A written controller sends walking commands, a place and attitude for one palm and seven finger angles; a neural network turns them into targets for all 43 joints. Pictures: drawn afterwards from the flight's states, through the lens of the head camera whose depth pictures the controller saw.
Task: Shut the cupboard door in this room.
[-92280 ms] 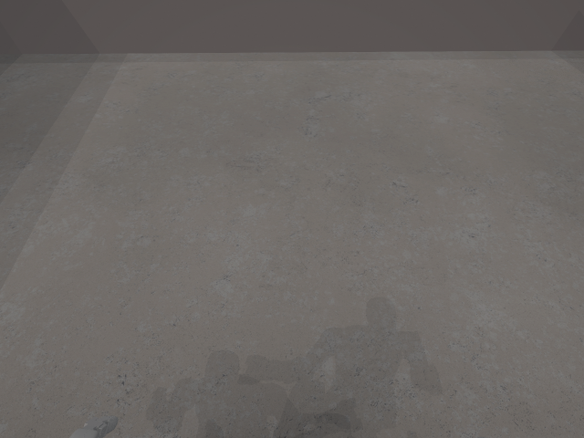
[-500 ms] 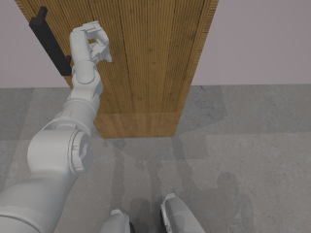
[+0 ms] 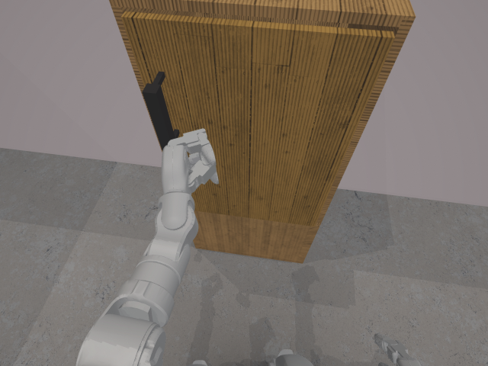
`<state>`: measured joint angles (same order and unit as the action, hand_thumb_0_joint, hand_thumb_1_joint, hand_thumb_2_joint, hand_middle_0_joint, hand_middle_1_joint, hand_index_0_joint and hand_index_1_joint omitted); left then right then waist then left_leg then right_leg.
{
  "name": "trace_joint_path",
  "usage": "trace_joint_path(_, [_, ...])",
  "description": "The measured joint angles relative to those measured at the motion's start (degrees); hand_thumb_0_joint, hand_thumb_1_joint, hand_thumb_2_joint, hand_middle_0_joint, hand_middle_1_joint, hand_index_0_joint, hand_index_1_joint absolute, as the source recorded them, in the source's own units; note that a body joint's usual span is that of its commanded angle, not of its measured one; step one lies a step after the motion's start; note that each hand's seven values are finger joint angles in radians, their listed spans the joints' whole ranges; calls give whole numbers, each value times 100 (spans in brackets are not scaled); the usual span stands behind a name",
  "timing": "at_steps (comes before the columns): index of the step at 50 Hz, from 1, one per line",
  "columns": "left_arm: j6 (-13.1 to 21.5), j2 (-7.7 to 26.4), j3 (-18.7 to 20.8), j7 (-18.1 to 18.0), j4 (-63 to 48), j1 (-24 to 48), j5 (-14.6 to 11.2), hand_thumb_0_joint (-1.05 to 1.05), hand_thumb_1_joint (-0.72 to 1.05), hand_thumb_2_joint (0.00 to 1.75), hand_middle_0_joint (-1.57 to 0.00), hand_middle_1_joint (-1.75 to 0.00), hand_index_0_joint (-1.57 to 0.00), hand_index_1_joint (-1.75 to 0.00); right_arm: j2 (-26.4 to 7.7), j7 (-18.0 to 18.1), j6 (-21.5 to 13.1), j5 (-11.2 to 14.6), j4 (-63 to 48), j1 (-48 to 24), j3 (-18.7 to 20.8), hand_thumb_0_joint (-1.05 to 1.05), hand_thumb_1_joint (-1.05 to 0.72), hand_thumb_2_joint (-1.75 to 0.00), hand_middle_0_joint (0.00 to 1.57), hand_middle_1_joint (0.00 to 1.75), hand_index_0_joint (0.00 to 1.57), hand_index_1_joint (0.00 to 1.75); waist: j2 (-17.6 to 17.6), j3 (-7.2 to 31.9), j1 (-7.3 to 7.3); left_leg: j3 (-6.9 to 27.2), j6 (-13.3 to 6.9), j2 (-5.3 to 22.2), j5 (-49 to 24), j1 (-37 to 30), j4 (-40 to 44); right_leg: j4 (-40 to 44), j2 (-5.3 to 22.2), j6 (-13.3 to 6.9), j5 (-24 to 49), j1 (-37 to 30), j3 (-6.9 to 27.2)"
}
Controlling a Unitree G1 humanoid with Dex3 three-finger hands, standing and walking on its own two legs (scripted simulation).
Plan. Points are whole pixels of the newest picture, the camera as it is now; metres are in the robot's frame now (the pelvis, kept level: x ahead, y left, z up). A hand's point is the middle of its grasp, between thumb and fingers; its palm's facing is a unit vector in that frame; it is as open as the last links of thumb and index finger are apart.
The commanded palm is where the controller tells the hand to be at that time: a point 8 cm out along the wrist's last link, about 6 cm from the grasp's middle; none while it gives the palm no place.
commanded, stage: draw the hand back to the body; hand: left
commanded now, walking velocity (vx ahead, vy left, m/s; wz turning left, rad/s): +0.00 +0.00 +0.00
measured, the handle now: (165, 115) +0.55 +0.15 +0.07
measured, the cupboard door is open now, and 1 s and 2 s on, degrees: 0 0 0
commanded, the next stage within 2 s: step back with the hand held close in 1.70 s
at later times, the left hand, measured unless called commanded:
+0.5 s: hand (162, 189) +0.36 +0.12 +0.11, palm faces +0.05 -1.00 +0.00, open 3.1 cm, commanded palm +0.31 +0.17 +0.13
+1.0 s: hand (37, 248) +0.24 +0.22 +0.17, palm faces +0.24 -0.93 -0.27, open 3.8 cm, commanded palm +0.20 +0.27 +0.19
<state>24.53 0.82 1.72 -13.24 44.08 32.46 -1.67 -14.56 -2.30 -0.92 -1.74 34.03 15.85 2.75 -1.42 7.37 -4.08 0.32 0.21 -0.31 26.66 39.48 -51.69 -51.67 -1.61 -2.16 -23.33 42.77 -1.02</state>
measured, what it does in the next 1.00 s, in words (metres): stands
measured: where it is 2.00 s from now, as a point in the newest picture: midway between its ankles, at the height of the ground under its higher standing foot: outside the picture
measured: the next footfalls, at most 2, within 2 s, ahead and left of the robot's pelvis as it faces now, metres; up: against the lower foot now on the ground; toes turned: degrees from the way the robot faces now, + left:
none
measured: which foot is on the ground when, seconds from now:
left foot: down 0.00-1.00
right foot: down 0.00-1.00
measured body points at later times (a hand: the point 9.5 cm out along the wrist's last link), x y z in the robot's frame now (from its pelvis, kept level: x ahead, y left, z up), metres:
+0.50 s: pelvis -0.01 +0.01 +0.02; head +0.01 -0.01 +0.47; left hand +0.35 +0.17 +0.11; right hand +0.09 -0.24 -0.09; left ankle -0.02 +0.12 -0.69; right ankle +0.01 -0.09 -0.69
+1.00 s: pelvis +0.00 +0.02 +0.05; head -0.02 +0.00 +0.50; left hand +0.23 +0.27 +0.19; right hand +0.20 -0.17 -0.03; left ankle -0.02 +0.12 -0.69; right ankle +0.01 -0.09 -0.69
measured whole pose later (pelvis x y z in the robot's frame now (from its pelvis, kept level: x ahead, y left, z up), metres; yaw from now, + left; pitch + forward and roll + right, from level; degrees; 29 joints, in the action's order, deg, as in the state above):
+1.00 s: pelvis +0.00 +0.02 +0.05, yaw +1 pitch -3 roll +0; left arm 0.9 15.9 4.4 -4.5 -11.1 -13.1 -3.6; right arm -11.6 4.6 -1.0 1.8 32.4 10.2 -3.6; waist -3.5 0.5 2.9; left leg 0.9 -1.7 -1.8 16.6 7.6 -27.2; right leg -26.4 -0.1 -0.1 -13.5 9.9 -1.0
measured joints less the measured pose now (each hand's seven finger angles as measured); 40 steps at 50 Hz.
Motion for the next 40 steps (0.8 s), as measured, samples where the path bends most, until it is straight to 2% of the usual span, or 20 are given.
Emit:
trace_joint_path(4, [-10,148,-49,9,246,215,198,1,90,90,-130,-150,-130,-150,146,8,78,14,34,-179,-123,1,-91,-90,20,30,20,30,19,-18,33,16,2,-30,6,54,-88,-113,31,0,-32,55,-18])
trace_joint_path(6, [-172,226,-7,66,427,353,133,1,90,90,-130,-150,-130,-150,209,40,124,45,51,-215,-188,1,-91,-90,20,30,20,30,8,-64,33,27,3,-34,-18,67,-91,-108,37,0,-9,60,-28])
trace_joint_path(9, [-396,290,184,179,477,399,-96,1,90,90,-130,-150,-130,-150,275,101,161,88,69,-175,-258,1,-91,-90,20,30,20,30,-17,-133,32,15,0,-29,-73,50,-35,-40,31,3,56,43,-16])
trace_joint_path(12, [-415,314,312,292,-52,38,-284,2,90,90,-130,-150,-130,-150,291,141,141,113,65,1,-255,1,-91,-90,20,30,20,30,-68,-153,74,-44,-13,-11,-113,-80,81,68,10,11,118,-62,44])
trace_joint_path(17, [-351,420,223,600,-1056,-810,-336,2,90,90,-130,-150,-130,-150,215,164,153,196,147,348,-220,1,-91,-90,20,30,20,30,-138,-64,206,-126,-44,-7,-150,-516,339,284,-2,44,158,-457,132])
trace_joint_path(23, [-1130,539,90,922,-1701,-1484,-609,1,90,90,-130,-150,-130,-150,75,311,207,389,105,373,-260,1,-91,-90,20,30,20,30,-120,-191,269,-95,-67,-14,-329,-1136,768,749,7,67,333,-1113,112])
trace_joint_path(26, [-1363,550,70,953,-2166,-1856,-682,1,90,90,-130,-150,-130,-150,33,400,120,424,13,239,-264,1,-91,-90,20,30,20,30,-77,-276,282,-87,-76,-17,-414,-1363,932,935,11,74,425,-1353,107])
trace_joint_path(32, [-1373,726,41,1073,-3267,-2583,-646,2,90,90,-128,-148,-127,-147,16,463,-112,453,-146,-110,-280,1,-91,-90,20,30,20,30,-53,-317,390,-78,-96,-34,-469,-1721,1097,1119,28,93,485,-1729,103])
trace_joint_path(36, [-1689,1094,-74,1050,-3803,-3010,-370,1,90,90,-122,-141,-122,-140,117,573,6,461,-181,-383,-333,1,-91,-90,20,30,20,30,-67,-386,452,-48,-113,-78,-606,-2160,1442,1437,74,124,580,-2175,85])
trace_joint_path(40, [-1973,1302,-62,1024,-4266,-3459,-274,1,90,90,-113,-132,-113,-131,200,653,80,455,-258,-558,-441,1,-91,-90,20,30,20,30,-101,-506,524,-11,-139,-95,-762,-2542,1803,1832,92,145,739,-2590,56])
